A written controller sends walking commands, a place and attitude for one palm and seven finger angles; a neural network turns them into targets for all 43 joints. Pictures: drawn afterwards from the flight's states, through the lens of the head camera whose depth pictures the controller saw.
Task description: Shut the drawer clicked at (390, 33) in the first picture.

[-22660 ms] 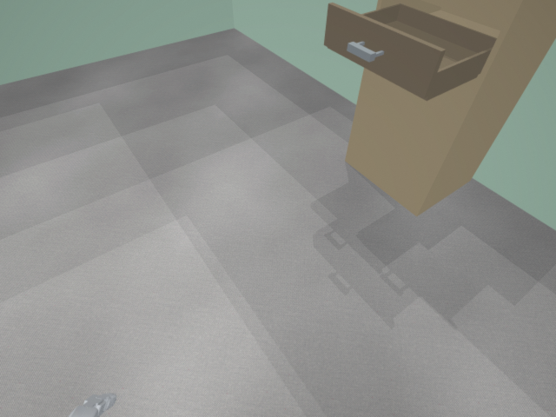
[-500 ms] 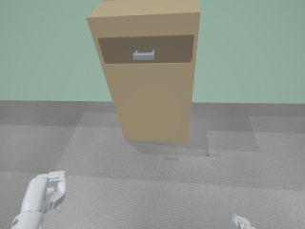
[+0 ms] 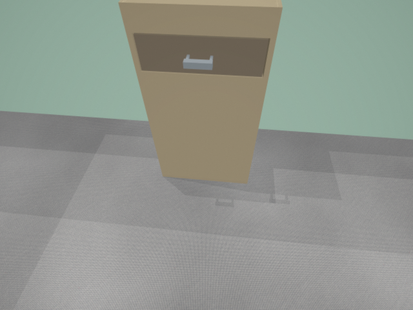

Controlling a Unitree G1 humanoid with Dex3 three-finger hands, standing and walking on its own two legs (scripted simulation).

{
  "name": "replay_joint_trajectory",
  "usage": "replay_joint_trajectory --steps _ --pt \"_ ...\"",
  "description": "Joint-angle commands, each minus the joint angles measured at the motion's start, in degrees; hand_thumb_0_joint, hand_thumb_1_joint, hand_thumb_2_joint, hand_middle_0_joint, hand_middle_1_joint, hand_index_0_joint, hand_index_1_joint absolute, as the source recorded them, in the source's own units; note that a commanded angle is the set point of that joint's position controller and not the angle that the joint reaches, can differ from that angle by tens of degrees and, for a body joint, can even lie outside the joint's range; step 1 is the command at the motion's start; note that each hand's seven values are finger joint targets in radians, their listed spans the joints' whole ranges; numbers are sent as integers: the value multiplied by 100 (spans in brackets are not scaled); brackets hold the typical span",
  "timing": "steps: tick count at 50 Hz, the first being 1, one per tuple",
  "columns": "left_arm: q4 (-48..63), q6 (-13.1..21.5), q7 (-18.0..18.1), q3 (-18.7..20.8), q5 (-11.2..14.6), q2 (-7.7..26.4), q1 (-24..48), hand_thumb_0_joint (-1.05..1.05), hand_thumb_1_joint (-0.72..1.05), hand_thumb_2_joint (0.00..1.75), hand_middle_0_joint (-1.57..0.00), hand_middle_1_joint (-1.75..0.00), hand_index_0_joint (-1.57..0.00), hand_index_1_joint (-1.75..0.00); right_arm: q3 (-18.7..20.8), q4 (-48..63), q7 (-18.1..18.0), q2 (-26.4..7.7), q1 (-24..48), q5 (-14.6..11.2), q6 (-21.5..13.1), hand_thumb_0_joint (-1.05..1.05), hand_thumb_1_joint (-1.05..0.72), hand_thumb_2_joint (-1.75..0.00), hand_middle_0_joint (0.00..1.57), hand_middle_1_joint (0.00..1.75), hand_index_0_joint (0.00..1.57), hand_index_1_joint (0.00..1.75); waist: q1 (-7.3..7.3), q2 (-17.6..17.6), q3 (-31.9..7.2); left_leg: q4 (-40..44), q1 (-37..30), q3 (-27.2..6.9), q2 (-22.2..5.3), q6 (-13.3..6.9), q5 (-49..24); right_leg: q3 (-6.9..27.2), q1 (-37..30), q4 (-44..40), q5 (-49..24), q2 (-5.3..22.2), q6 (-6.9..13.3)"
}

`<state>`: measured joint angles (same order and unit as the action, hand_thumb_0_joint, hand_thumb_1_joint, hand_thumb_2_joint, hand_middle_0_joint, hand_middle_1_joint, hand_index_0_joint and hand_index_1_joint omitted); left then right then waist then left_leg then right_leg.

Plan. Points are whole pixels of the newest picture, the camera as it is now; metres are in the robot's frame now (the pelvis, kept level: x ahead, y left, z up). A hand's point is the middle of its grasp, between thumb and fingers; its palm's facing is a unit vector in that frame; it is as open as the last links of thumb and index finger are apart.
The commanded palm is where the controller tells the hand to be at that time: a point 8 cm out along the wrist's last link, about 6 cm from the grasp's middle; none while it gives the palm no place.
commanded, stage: let the arm hang, fingers relaxed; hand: left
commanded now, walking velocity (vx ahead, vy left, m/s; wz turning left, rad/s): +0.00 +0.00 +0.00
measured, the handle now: (198, 61) +0.88 +0.08 +0.02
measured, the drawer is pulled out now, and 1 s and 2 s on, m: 0.00 0.00 0.00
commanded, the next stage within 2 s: look to check the result in 0.48 s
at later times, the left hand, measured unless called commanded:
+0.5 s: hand out of the picture -0.01 +0.15 -0.18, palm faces +0.05 -0.99 -0.15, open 7.3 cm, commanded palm none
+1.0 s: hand out of the picture -0.01 +0.15 -0.17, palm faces +0.04 -0.99 -0.16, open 7.4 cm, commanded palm none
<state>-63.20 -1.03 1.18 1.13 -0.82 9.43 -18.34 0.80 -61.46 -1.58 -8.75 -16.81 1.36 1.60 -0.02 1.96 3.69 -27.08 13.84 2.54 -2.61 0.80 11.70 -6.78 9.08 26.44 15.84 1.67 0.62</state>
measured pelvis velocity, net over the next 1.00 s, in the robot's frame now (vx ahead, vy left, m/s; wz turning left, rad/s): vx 0.01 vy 0.00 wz -0.02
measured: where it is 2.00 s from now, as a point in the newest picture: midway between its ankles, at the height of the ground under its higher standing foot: outside the picture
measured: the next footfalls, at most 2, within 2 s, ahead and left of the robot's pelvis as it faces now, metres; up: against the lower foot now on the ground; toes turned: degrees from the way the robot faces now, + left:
none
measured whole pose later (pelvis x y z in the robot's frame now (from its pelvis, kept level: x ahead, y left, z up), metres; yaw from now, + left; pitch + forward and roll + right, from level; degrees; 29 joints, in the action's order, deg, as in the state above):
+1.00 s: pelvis +0.01 +0.00 +0.00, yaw -1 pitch -2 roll +0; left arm -66.6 0.4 2.2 1.4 -0.8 5.2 -17.5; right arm 1.2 -66.2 -2.6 -5.6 -17.4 1.2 0.3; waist -0.3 0.7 3.1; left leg -25.4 11.4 4.0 -2.5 0.7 12.0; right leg -5.4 7.7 25.7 16.1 1.8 0.4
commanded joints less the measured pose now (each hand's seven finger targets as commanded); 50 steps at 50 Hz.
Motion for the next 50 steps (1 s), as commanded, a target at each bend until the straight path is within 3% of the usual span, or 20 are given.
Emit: replay_joint_trajectory --steps 1,10,19,50 --pt "34 169 51 81 50 418 -162 0 90 90 -20 -30 -20 -30 62 -19 -77 -460 -327 -39 -164 0 -90 -90 20 30 20 30 -29 -296 -151 443 -345 -384 -371 -235 -825 545 230 -638 -600 462 138" --pt "-216 139 108 97 46 171 -291 0 90 90 -20 -30 -20 -30 62 -345 -102 -135 -485 -25 -135 0 -90 -90 20 30 20 30 -28 -184 318 561 -119 -319 -303 -228 -335 551 416 -692 -156 431 151" --pt "-254 158 115 123 33 63 -342 0 90 90 -20 -30 -20 -30 92 -379 -128 -48 -554 -26 -172 0 -90 -90 20 30 20 30 -34 -32 236 549 -173 -300 -321 -241 -460 565 380 -628 -346 411 135" --pt "-270 196 120 117 31 77 -385 0 90 90 -20 -30 -20 -30 94 -401 -124 -89 -549 -36 -181 0 -90 -90 20 30 20 30 -54 -159 171 567 -354 -275 -354 -230 -574 609 371 -709 -466 412 129"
